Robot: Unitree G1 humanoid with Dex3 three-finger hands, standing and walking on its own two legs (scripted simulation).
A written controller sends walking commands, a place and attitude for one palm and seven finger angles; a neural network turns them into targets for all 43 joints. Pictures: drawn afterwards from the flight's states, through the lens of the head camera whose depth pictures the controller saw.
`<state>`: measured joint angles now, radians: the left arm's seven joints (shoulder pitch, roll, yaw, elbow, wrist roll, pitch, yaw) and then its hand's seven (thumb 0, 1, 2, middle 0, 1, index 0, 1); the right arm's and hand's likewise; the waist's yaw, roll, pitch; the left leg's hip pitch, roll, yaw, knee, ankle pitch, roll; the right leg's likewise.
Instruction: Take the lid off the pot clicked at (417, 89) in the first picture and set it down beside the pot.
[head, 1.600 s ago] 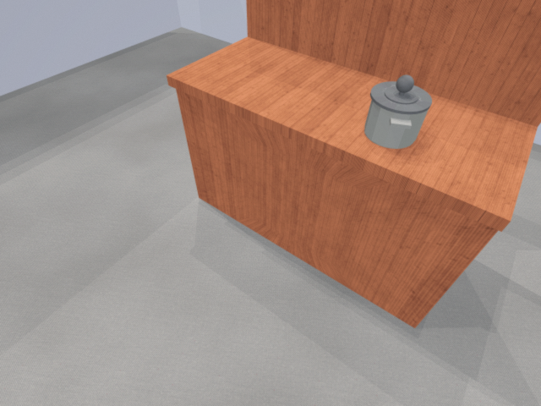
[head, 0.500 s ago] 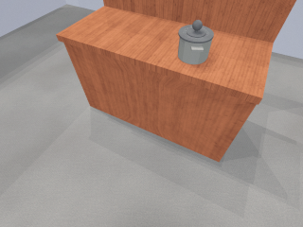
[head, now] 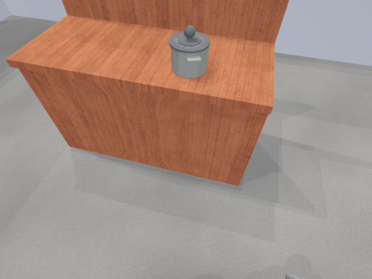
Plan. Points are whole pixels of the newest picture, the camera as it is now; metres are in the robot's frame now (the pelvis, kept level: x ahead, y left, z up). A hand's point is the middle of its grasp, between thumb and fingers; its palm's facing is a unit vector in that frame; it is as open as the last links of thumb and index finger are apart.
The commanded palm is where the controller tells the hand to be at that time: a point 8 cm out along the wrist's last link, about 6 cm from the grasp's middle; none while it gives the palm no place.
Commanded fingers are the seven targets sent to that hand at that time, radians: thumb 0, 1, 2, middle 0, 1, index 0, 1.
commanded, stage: turn to face it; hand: left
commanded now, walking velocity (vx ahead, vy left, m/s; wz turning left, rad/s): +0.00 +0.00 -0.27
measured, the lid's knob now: (189, 31) +0.93 +0.08 +0.06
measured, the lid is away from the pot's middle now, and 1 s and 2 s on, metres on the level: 0.00 0.00 0.00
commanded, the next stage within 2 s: take the last steps up to it in 0.14 s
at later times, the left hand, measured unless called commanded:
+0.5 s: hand out of the picture +0.12 +0.17 -0.17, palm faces -0.13 -0.97 -0.19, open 7.3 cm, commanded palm none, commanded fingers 0.00 0.90 0.90 -0.20 -0.30 -0.20 -0.30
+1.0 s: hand (120, 228) +0.26 +0.21 -0.17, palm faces -0.12 -0.98 -0.19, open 7.3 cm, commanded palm none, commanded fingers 0.00 0.90 0.90 -0.20 -0.30 -0.20 -0.30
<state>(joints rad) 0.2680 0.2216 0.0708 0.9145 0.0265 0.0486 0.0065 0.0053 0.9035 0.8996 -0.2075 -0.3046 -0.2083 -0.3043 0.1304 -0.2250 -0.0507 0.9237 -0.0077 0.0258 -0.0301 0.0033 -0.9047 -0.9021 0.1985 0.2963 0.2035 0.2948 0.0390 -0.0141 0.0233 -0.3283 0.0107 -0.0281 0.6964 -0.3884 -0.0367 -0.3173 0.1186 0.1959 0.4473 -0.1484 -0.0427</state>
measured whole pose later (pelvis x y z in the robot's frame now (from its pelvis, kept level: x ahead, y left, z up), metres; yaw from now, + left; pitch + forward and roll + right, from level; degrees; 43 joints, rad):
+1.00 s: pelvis +0.18 +0.04 +0.00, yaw -10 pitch +0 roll +1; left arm 0.26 0.17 0.07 1.01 0.03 0.00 -0.01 0.01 0.92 0.90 -0.20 -0.30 -0.20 -0.30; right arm 0.36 -0.11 -0.02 1.09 -0.03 -0.06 -0.01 0.00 -0.90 -0.90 0.20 0.30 0.21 0.30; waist -0.01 -0.02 0.00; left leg -0.14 0.02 0.16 0.40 -0.26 0.02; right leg -0.49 -0.10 -0.10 0.87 -0.30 0.01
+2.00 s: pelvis +0.37 -0.01 -0.02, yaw -12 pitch -1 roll +0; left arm 0.23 0.21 0.03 0.95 0.03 0.04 0.04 0.00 0.91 0.90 -0.20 -0.30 -0.20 -0.30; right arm 0.20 -0.23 -0.07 0.97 -0.02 0.05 -0.01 0.00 -0.91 -0.90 0.20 0.30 0.21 0.30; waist -0.02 0.03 0.05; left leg -0.40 0.07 0.07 0.76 -0.37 -0.02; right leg -0.30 -0.03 -0.03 0.64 -0.31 0.00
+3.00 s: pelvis +0.40 -0.04 +0.00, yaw -11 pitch -1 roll +0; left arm 0.33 0.16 -0.01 1.10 0.02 -0.02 0.04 0.00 0.91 0.90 -0.20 -0.30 -0.20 -0.30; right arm 0.27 -0.15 0.01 1.13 -0.01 -0.02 -0.03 0.01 -0.92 -0.90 0.20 0.30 0.20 0.29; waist 0.01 -0.02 0.00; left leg -0.16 0.04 0.06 0.43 -0.25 -0.02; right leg -0.16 0.01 -0.06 0.44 -0.26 -0.03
